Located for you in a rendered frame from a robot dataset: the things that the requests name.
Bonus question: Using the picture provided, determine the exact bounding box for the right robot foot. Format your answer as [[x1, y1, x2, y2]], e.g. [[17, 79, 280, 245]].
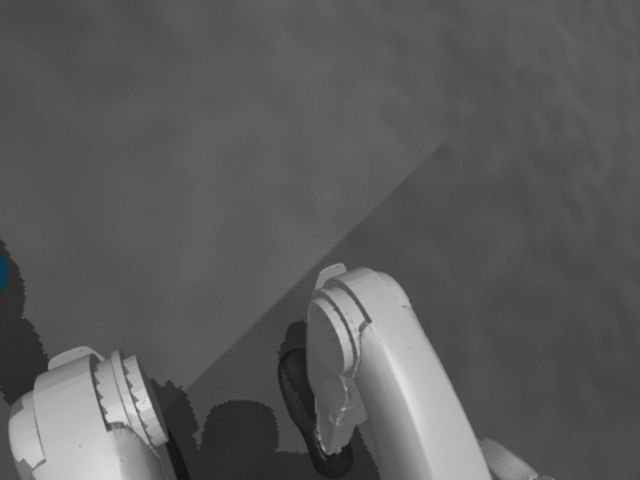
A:
[[278, 349, 353, 479]]

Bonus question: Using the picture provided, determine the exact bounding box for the left robot foot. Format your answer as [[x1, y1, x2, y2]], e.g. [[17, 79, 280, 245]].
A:
[[165, 429, 190, 480]]

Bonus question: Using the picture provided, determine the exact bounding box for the right robot hand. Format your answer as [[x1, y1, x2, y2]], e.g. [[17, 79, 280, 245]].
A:
[[477, 437, 541, 480]]

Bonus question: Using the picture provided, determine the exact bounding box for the tin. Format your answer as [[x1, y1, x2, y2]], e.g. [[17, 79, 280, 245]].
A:
[[0, 253, 8, 292]]

